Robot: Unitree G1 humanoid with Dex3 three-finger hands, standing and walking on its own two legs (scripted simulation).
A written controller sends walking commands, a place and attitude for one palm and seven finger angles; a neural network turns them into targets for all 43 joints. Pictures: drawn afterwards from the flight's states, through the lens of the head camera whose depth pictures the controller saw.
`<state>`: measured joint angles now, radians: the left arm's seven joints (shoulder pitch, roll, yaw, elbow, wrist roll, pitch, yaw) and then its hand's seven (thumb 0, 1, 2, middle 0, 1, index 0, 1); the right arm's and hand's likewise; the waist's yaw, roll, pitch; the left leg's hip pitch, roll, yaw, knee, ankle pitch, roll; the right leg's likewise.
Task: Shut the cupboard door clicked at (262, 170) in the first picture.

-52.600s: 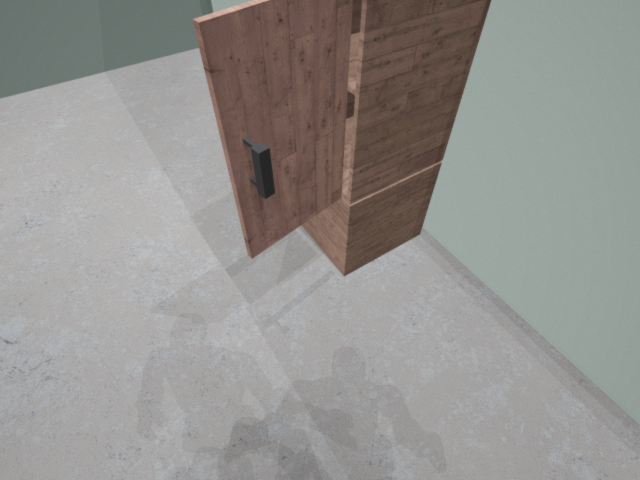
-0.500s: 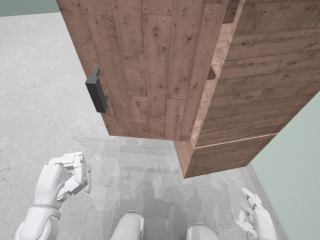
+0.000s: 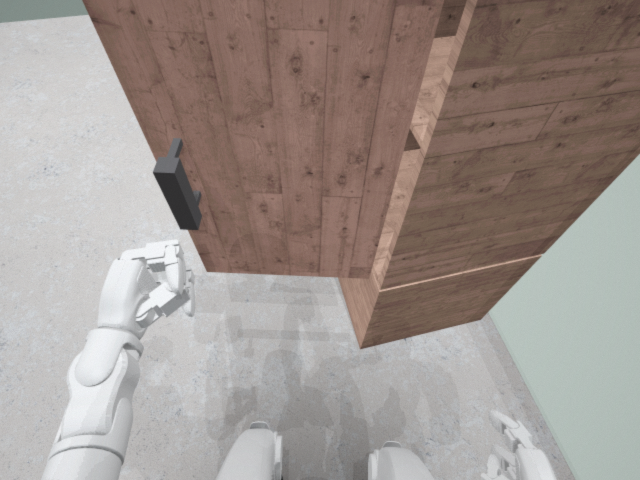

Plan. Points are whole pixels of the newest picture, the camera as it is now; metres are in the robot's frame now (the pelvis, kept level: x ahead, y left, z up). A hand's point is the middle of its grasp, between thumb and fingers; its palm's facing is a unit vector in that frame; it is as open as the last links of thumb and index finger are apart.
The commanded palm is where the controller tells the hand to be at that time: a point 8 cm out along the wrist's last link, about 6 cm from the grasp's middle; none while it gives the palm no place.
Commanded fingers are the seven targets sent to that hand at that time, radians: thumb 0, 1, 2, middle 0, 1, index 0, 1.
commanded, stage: bring the fist close to the handle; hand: left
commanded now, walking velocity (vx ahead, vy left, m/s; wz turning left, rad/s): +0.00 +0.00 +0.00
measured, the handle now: (183, 184) +0.49 +0.22 +0.05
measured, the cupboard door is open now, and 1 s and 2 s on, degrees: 74 74 59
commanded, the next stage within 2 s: push the door shut along its arc in 0.76 s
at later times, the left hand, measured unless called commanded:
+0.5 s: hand (194, 241) +0.39 +0.18 +0.05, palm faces +0.00 -1.00 +0.01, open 3.1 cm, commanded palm +0.36 +0.24 +0.06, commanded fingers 0.00 0.90 0.90 -1.30 -1.50 -1.30 -1.50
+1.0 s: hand (197, 239) +0.40 +0.18 +0.05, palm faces -0.04 -1.00 -0.01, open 3.1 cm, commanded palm +0.38 +0.23 +0.06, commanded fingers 0.00 0.90 0.90 -1.30 -1.50 -1.30 -1.50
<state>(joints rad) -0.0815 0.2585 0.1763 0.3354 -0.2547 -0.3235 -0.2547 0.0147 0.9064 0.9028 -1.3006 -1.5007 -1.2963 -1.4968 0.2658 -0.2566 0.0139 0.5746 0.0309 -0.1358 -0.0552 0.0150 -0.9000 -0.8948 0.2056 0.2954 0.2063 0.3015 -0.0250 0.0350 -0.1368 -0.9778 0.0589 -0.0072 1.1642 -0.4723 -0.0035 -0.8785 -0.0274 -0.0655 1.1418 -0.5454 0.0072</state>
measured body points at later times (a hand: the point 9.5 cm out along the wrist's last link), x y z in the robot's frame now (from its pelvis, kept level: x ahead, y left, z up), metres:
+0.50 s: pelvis +0.00 +0.00 +0.00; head +0.09 +0.00 +0.44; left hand +0.39 +0.23 +0.05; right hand +0.11 -0.26 -0.11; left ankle +0.05 +0.12 -0.65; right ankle +0.01 -0.13 -0.65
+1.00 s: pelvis +0.00 +0.00 +0.00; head +0.08 +0.00 +0.44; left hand +0.39 +0.23 +0.05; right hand +0.11 -0.26 -0.11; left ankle +0.05 +0.12 -0.65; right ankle +0.01 -0.13 -0.65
